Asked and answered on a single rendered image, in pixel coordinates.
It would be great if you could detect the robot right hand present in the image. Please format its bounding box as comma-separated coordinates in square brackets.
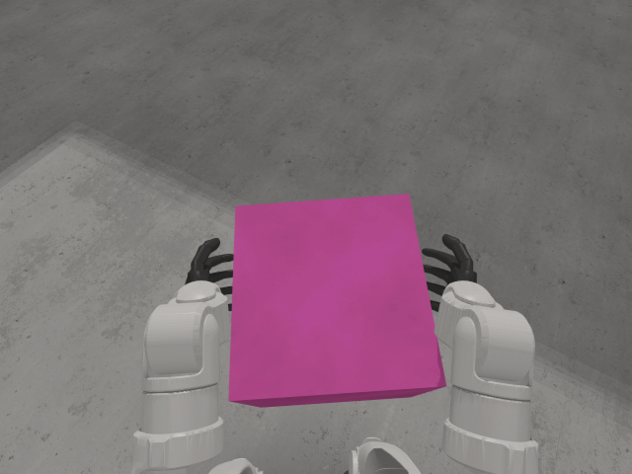
[422, 234, 477, 312]

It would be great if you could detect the carton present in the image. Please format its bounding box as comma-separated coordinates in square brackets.
[228, 194, 446, 408]

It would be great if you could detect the robot left hand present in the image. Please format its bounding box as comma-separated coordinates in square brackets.
[185, 238, 234, 311]

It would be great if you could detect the left robot forearm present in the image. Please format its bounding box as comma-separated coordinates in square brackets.
[130, 280, 231, 474]

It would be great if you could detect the right robot forearm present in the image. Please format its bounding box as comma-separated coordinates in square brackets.
[434, 280, 538, 474]

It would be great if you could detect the right robot thigh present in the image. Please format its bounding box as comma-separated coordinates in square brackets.
[349, 441, 422, 474]

